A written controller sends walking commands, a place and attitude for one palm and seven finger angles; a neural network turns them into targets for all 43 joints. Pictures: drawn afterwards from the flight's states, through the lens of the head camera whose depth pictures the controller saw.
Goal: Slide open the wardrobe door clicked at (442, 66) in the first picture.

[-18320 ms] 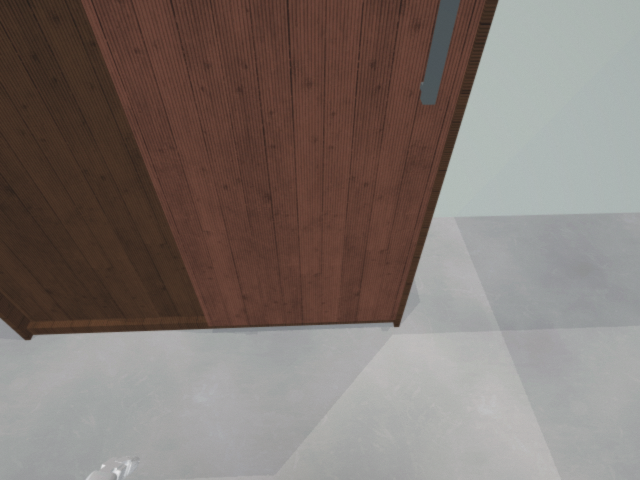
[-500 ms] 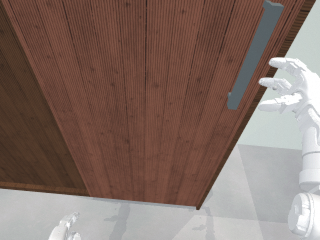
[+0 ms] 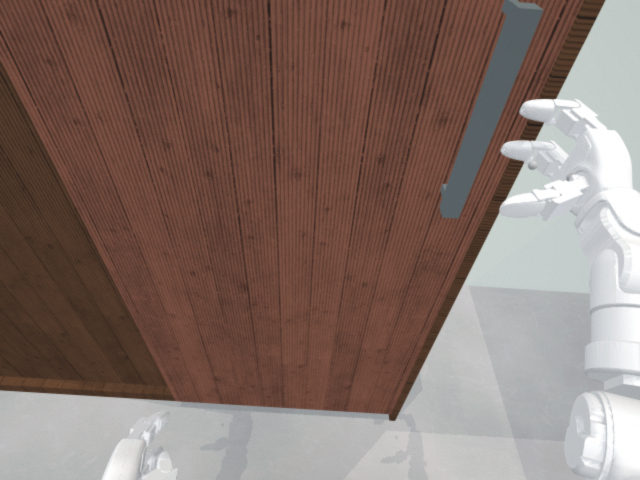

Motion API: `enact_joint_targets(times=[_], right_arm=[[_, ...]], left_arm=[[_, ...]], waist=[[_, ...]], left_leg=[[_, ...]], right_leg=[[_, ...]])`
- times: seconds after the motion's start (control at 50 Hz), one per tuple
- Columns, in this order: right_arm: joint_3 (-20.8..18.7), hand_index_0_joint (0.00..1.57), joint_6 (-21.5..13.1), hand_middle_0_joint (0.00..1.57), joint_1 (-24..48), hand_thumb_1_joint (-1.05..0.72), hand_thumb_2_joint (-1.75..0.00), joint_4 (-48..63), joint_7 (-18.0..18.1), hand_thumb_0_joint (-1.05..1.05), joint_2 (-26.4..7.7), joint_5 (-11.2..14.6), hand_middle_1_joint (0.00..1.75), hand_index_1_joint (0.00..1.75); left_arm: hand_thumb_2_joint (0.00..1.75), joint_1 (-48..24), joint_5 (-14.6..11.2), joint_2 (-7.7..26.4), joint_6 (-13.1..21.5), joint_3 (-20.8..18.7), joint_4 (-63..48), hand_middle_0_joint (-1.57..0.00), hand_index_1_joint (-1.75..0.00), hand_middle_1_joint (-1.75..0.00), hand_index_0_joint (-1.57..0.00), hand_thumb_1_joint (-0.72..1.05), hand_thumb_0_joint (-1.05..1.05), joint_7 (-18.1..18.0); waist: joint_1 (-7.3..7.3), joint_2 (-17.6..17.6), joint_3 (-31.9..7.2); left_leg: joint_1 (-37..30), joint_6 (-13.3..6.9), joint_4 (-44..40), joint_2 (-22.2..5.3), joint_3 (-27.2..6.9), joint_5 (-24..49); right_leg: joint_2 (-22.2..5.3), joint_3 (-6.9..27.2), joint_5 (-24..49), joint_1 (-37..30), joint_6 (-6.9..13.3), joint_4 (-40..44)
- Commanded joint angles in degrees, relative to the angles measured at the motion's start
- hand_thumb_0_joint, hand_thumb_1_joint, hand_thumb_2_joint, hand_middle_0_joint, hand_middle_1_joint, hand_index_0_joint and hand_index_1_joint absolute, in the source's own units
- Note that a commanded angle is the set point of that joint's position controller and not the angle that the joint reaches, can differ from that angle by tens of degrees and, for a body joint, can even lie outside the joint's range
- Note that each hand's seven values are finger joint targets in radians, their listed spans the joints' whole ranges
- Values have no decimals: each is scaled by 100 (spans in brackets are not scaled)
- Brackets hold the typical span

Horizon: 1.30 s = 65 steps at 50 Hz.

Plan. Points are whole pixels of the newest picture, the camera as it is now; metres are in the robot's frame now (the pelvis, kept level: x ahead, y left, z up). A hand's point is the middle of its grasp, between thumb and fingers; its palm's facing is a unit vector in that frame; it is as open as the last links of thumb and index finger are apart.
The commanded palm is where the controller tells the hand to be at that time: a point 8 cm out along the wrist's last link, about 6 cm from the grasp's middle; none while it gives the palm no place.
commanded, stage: feel for the door with the fingertips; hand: right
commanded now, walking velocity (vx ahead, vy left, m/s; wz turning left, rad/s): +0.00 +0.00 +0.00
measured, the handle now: (476, 121) +0.47 -0.15 +0.26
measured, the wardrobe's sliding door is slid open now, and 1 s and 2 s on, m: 0.00 0.00 0.00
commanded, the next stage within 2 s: slide the fingers in behind the handle in 0.68 s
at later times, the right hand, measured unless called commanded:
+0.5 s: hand (500, 152) +0.41 -0.16 +0.25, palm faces +0.02 +1.00 +0.00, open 14.0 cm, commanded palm +0.39 -0.22 +0.25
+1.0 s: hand (497, 158) +0.43 -0.17 +0.24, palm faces +0.00 +1.00 +0.01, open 13.6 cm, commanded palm +0.40 -0.22 +0.25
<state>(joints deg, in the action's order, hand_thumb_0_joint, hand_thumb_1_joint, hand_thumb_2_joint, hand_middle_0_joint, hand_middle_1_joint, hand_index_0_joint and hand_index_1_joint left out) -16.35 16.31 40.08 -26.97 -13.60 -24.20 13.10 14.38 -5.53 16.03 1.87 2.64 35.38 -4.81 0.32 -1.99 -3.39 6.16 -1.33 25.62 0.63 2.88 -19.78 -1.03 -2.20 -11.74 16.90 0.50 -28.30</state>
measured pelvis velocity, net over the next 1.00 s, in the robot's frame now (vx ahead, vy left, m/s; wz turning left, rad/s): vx -0.01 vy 0.01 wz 0.01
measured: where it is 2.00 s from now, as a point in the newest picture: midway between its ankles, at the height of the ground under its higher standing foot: outside the picture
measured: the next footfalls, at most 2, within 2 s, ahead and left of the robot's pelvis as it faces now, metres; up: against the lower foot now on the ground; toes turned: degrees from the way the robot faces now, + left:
none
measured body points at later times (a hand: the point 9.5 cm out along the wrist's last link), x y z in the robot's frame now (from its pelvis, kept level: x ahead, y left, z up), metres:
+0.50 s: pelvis -0.01 +0.01 +0.00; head -0.03 +0.03 +0.45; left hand +0.13 +0.26 -0.10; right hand +0.41 -0.22 +0.26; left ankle -0.07 +0.10 -0.74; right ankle +0.03 -0.12 -0.74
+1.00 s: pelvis -0.01 +0.01 +0.00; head -0.02 +0.03 +0.45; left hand +0.10 +0.28 -0.11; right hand +0.42 -0.22 +0.24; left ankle -0.07 +0.10 -0.74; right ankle +0.03 -0.12 -0.74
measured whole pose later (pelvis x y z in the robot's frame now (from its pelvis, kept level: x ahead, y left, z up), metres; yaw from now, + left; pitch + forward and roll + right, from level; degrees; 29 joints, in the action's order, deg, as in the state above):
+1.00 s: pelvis -0.01 +0.01 +0.00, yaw +1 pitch +1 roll +0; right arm -16.1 12.4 47.4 -42.2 -11.7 -24.0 11.5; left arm 17.4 -4.9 16.4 2.4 1.6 38.5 -5.0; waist 2.3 -2.6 -3.4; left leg 7.3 -2.1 25.5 1.6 2.7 -19.0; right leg -1.9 -2.2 -10.6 17.4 -0.1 -27.2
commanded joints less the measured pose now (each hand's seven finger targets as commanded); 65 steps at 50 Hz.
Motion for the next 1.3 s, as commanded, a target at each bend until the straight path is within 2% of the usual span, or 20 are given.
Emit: enact_joint_targets(times=[0.0,0.06,0.14,0.16,0.24,0.3,0.38,0.44,0.56,0.64,0.74,0.76,0.84,0.9,0.96,1.0,1.1,1.16,1.2,1.28], right_arm=[[-19,30,62,30,2584,50,-30,904,73,0,-951,111,120,120],[-159,30,150,30,2710,50,-30,872,237,0,-1100,124,120,120],[-60,30,-74,30,3104,50,-30,1611,505,0,-840,30,120,120],[-21,30,-184,30,3152,50,-30,1740,556,0,-808,50,120,120],[-209,30,-118,30,3132,50,-30,1223,676,0,-1028,-79,120,120],[2,30,-108,30,3550,50,-30,1094,659,0,-927,-142,120,120],[-93,30,-167,30,3492,50,-30,934,580,0,-1091,-129,120,120],[92,30,-122,30,3237,50,-30,568,467,0,-773,-76,120,120],[-40,30,-180,30,3544,50,-30,-56,386,0,-1142,-47,120,120],[-44,30,-552,30,4272,50,-30,243,477,0,-1236,-158,120,120],[-184,30,-811,30,4178,50,-30,18,406,0,-1379,-141,120,120],[-205,30,-835,30,4097,50,-30,-126,373,0,-1447,-99,120,120],[-210,30,-856,30,4228,50,-30,-188,272,0,-1483,-127,120,120],[-324,30,-882,30,3951,50,-30,-114,268,0,-1545,-91,120,120],[-380,30,-937,30,3635,50,-30,42,249,0,-1516,-9,120,120],[-471,30,-926,30,3636,50,-30,260,241,0,-1641,-45,120,120],[-57,30,-685,30,3113,50,-30,811,266,0,-984,-46,120,120],[-8,30,-327,30,2662,50,-30,709,279,0,-823,39,120,120],[225,30,-96,30,3026,50,-30,787,315,0,-617,21,120,120],[-15,30,-112,30,3568,50,-30,1457,568,0,-930,-38,120,120]], left_arm=[[90,-601,-27,716,232,-289,-778,-20,-30,-30,-20,90,0,-59],[90,-601,-13,717,199,-296,-773,-20,-30,-30,-20,90,0,-66],[90,-713,50,616,228,-268,-839,-20,-30,-30,-20,90,0,-31],[90,-701,64,611,242,-270,-834,-20,-30,-30,-20,90,0,-21],[90,-663,85,624,155,-245,-682,-20,-30,-30,-20,90,0,-47],[90,-650,75,623,162,-254,-630,-20,-30,-30,-20,90,0,-85],[90,-597,83,665,148,-266,-614,-20,-30,-30,-20,90,0,-104],[90,-531,58,643,152,-284,-608,-20,-30,-30,-20,90,0,-95],[90,-328,43,761,158,-345,-505,-20,-30,-30,-20,90,0,-119],[90,-258,72,718,225,-351,-489,-20,-30,-30,-20,90,0,-116],[90,-158,70,729,277,-373,-445,-20,-30,-30,-20,90,0,-103],[90,-83,69,765,284,-392,-428,-20,-30,-30,-20,90,0,-114],[90,-103,45,755,319,-385,-423,-20,-30,-30,-20,90,0,-114],[90,-125,47,754,344,-383,-477,-20,-30,-30,-20,90,0,-90],[90,-126,49,752,363,-401,-567,-20,-30,-30,-20,90,0,-73],[90,-223,44,759,350,-378,-603,-20,-30,-30,-20,90,0,-68],[90,-420,13,686,347,-362,-735,-20,-30,-30,-20,90,0,1],[90,-454,-8,701,291,-368,-749,-20,-30,-30,-20,90,0,10],[90,-546,-24,691,249,-337,-721,-20,-30,-30,-20,90,0,-14],[90,-648,30,664,248,-318,-739,-20,-30,-30,-20,90,0,-39]], waist=[[82,33,-1238],[52,386,-1195],[20,89,-1728],[41,242,-1779],[34,203,-1434],[146,76,-1271],[104,-21,-1476],[133,176,-1324],[218,618,-1023],[268,61,-1454],[243,115,-1581],[284,370,-1583],[251,-20,-1533],[179,20,-1603],[131,399,-1635],[75,244,-1660],[42,-33,-1604],[34,299,-1300],[124,284,-1070],[80,78,-1493]], left_leg=[[987,-3,-374,77,-84,2190],[921,21,-449,81,-82,1966],[751,-16,-331,72,-112,2234],[654,2,-362,84,-102,2274],[674,10,-427,73,-150,2167],[800,29,-519,55,-181,2014],[579,11,-499,26,-206,2282],[702,30,-499,53,-173,2291],[835,123,-600,5,-226,2048],[837,63,-528,8,-278,2084],[680,91,-454,5,-304,2437],[631,122,-485,7,-279,2387],[760,85,-447,8,-298,2389],[673,82,-425,11,-300,2456],[533,100,-408,29,-234,2531],[489,84,-352,15,-267,2604],[623,47,-313,54,-194,2660],[726,71,-416,79,-137,2374],[958,71,-447,75,-147,2133],[830,18,-454,61,-176,2024]], right_leg=[[59,349,1358,-1730,253,90],[64,327,1167,-1597,265,157],[48,341,1553,-2006,248,130],[44,316,1598,-2009,261,121],[45,262,1363,-1790,250,215],[50,252,1185,-1775,271,233],[87,231,1356,-1770,280,218],[92,239,1313,-1723,282,214],[104,195,927,-1360,328,229],[105,222,1088,-1639,317,168],[128,180,1200,-1560,332,104],[122,164,1140,-1486,353,94],[120,173,1152,-1536,329,87],[118,182,1213,-1524,335,77],[114,167,1287,-1496,352,79],[104,174,1318,-1496,335,114],[79,169,1573,-1766,313,83],[78,163,1327,-1611,309,116],[67,220,1129,-1572,305,157],[65,279,1238,-1827,294,166]])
